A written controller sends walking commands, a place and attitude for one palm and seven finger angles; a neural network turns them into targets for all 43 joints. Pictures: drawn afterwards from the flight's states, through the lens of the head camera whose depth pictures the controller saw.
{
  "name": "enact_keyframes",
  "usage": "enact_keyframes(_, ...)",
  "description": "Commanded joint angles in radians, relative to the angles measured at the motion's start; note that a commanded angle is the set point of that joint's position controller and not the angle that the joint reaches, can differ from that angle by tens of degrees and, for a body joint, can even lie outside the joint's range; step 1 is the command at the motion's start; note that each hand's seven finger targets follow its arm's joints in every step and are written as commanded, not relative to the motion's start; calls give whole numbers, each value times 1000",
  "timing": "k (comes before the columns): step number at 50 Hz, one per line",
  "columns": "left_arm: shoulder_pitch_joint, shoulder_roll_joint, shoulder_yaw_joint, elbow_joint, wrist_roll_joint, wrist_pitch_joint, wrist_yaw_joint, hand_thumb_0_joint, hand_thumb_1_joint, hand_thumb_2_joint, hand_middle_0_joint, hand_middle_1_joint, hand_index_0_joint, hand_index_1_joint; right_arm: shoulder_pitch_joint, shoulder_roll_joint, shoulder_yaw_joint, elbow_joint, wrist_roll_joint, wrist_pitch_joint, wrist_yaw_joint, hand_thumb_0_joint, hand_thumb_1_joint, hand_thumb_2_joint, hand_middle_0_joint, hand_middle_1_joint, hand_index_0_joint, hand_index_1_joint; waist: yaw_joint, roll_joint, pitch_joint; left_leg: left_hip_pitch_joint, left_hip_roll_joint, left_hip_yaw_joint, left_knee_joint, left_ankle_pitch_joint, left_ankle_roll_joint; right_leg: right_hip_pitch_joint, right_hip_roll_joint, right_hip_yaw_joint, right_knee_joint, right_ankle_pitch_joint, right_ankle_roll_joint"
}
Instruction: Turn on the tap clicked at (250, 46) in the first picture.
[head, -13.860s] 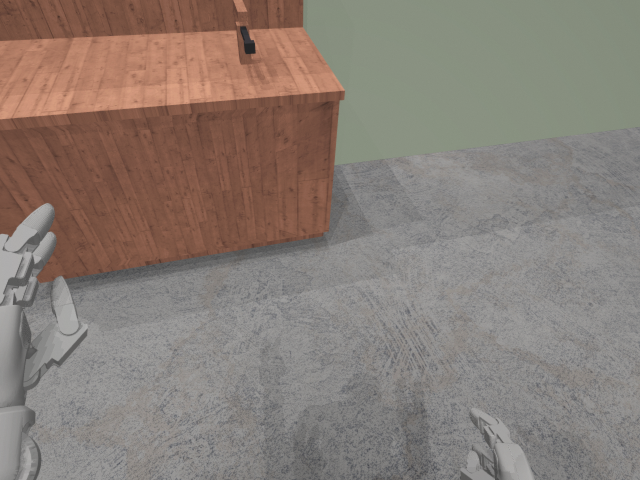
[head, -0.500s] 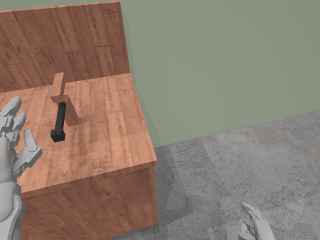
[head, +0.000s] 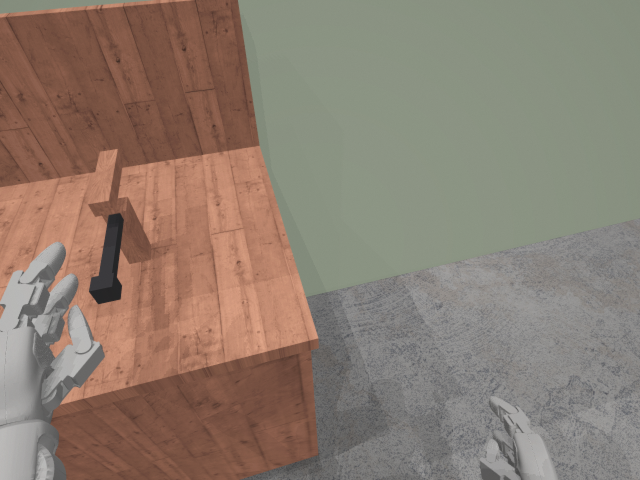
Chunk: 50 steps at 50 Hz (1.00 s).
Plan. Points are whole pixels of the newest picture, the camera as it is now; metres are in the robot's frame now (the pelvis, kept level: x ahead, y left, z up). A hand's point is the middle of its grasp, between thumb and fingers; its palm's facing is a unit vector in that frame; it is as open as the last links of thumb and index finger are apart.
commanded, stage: turn the palm inward beside the body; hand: left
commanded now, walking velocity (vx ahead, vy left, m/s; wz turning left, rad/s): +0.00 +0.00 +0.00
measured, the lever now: (106, 288) +0.30 +0.34 +0.07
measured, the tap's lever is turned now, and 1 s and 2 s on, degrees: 0 0 0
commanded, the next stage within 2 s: reach beside the lever's end, fingers flat in 1.14 s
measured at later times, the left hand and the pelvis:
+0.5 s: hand (68, 396) +0.14 +0.25 +0.14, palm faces +0.54 -0.84 -0.12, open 7.4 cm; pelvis -0.04 +0.01 +0.00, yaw +0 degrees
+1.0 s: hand (105, 370) +0.17 +0.24 +0.13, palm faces +0.55 -0.83 -0.10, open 7.4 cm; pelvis -0.01 +0.00 +0.00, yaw +1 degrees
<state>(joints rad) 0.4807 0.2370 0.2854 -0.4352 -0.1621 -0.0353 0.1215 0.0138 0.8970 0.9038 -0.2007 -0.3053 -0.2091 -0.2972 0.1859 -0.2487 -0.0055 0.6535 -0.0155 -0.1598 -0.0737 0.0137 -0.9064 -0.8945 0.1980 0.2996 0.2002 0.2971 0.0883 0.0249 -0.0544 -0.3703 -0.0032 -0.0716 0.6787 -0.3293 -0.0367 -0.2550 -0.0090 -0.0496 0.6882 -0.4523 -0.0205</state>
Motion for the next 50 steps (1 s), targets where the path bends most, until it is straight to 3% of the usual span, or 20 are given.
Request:
enact_keyframes(1, -72, 159, 104, -228, 7, -80, 45, 0, 900, 900, -200, -300, -200, -300, -95, -91, -29, -155, -4, -54, -4, 0, -900, -900, 200, 300, 200, 300, -7, -4, -130, 137, -26, 47, -50, 371, 61, -34, 14, -6, -84, 500, 14)
enact_keyframes(2, -66, 176, 123, -233, 12, -71, 56, 0, 900, 900, -200, -300, -200, -300, -100, -90, -28, -154, -3, -51, -4, 0, -900, -900, 200, 300, 200, 300, 3, 8, -134, 133, -26, 49, -56, 366, 58, -24, 17, -8, -89, 483, 10)
enact_keyframes(3, -69, 143, 90, -232, 11, -60, 62, 0, 900, 900, -200, -300, -200, -300, -113, -85, -22, -160, 0, -51, -2, 0, -900, -900, 200, 300, 200, 300, -2, 24, -125, 128, -24, 49, -64, 337, 57, -35, 15, -13, -92, 439, 8)
enact_keyframes(6, -82, 117, 60, -224, 8, -23, 81, 0, 900, 900, -200, -300, -200, -300, -130, -86, -13, -162, 1, -50, -3, 0, -900, -900, 200, 300, 200, 300, -6, 37, -77, 114, -18, 38, -89, 255, 54, -62, 22, -17, -112, 332, 3)
enact_keyframes(7, -74, 115, 59, -204, 8, -6, 85, 0, 900, 900, -200, -300, -200, -300, -136, -85, -9, -160, 0, -48, -6, 0, -900, -900, 200, 300, 200, 300, -6, 2, -39, 98, -17, 31, -100, 219, 56, -71, 26, -19, -129, 295, 4)
enact_keyframes(14, -137, 97, -3, -264, 36, 15, 117, 0, 900, 900, -200, -300, -200, -300, -173, -77, 12, -167, -7, -68, -14, 0, -900, -900, 200, 300, 200, 300, -15, 41, -15, 90, -19, 12, -149, 14, 56, -101, 25, -10, -164, 92, 3)
enact_keyframes(17, -113, 119, 25, -272, 37, 6, 136, 0, 900, 900, -200, -300, -200, -300, -176, -77, 14, -158, -10, -75, -14, 0, -900, -900, 200, 300, 200, 300, -7, 48, -14, 75, -23, 11, -155, -33, 54, -92, 27, -7, -172, 60, 2)
enact_keyframes(18, -112, 84, -6, -278, 35, 1, 137, 0, 900, 900, -200, -300, -200, -300, -185, -72, 15, -162, -10, -77, -11, 0, -900, -900, 200, 300, 200, 300, -15, 58, -20, 82, -23, 12, -156, -48, 54, -95, 23, -7, -172, 50, 2)
enact_keyframes(22, -77, 88, 11, -260, 21, 3, 147, 0, 900, 900, -200, -300, -200, -300, -188, -74, 15, -153, -11, -86, -10, 0, -900, -900, 200, 300, 200, 300, -6, 49, 9, 58, -24, 6, -165, -115, 53, -97, 25, -7, -184, 8, 2)
enact_keyframes(23, -79, 52, -27, -266, 18, 2, 143, 0, 900, 900, -200, -300, -200, -300, -194, -72, 17, -158, -9, -88, -8, 0, -900, -900, 200, 300, 200, 300, -19, 44, 19, 58, -24, 6, -165, -120, 53, -103, 21, -8, -183, 4, 3)
enact_keyframes(24, -70, 58, -16, -256, 12, 5, 144, 0, 900, 900, -200, -300, -200, -300, -192, -76, 16, -156, -10, -92, -8, 0, -900, -900, 200, 300, 200, 300, -14, 19, 27, 51, -24, 3, -165, -125, 54, -102, 22, -7, -185, -1, 3)
enact_keyframes(27, -66, 61, -16, -262, 8, 18, 142, 0, 900, 900, -200, -300, -200, -300, -195, -78, 14, -152, -10, -96, -12, 0, -900, -900, 200, 300, 200, 300, -13, 26, 37, 52, -28, 7, -158, -134, 56, -107, 20, -2, -200, -22, 5)
enact_keyframes(32, -98, 79, -5, -295, 7, 22, 150, 0, 900, 900, -200, -300, -200, -300, -190, -77, 16, -147, -15, -106, -15, 0, -900, -900, 200, 300, 200, 300, -17, 27, 28, 68, -28, 6, -145, -92, 59, -105, 18, 1, -206, 4, 5)
enact_keyframes(35, -90, 51, -19, -288, -8, 27, 146, 0, 900, 900, -200, -300, -200, -300, -189, -76, 16, -148, -16, -111, -15, 0, -900, -900, 200, 300, 200, 300, -17, 14, 11, 79, -30, 12, -128, -32, 62, -93, 13, 7, -207, 46, 5)
enact_keyframes(37, -84, 61, 0, -291, -16, 38, 142, 0, 900, 900, -200, -300, -200, -300, -180, -76, 14, -141, -14, -110, -15, 0, -900, -900, 200, 300, 200, 300, -8, 33, -8, 97, -30, 15, -126, 20, 61, -72, 15, 3, -207, 91, 2)
enact_keyframes(42, -39, 53, -3, -256, -17, 79, 127, 0, 900, 900, -200, -300, -200, -300, -161, -83, 10, -142, -15, -96, -13, 0, -900, -900, 200, 300, 200, 300, -6, 0, -28, 116, -31, 27, -108, 170, 63, -39, 15, -1, -185, 262, 5)
enact_keyframes(43, -53, 29, -27, -272, -18, 80, 122, 0, 900, 900, -200, -300, -200, -300, -164, -81, 11, -148, -13, -94, -12, 0, -900, -900, 200, 300, 200, 300, -13, -1, -32, 122, -30, 30, -109, 194, 62, -32, 11, -5, -175, 296, 5)
enact_keyframes(46, -59, 40, -9, -271, -19, 85, 124, 0, 900, 900, -200, -300, -200, -300, -153, -83, 6, -152, -16, -84, -12, 0, -900, -900, 200, 300, 200, 300, -12, -34, -61, 133, -32, 36, -93, 250, 65, -20, 10, -2, -164, 379, 12)
enact_keyframes(47, -67, 58, 5, -283, -14, 83, 127, 0, 900, 900, -200, -300, -200, -300, -151, -80, 5, -149, -14, -81, -12, 0, -900, -900, 200, 300, 200, 300, -4, -1, -60, 140, -30, 38, -95, 262, 62, -13, 13, -2, -165, 382, 9)
enact_keyframes(50, -61, 42, -2, -287, -7, 64, 137, 0, 900, 900, -200, -300, -200, -300, -144, -79, 2, -154, -17, -76, -6, 0, -900, -900, 200, 300, 200, 300, -8, -20, -88, 150, -30, 39, -82, 318, 62, -3, 10, -5, -140, 461, 12)
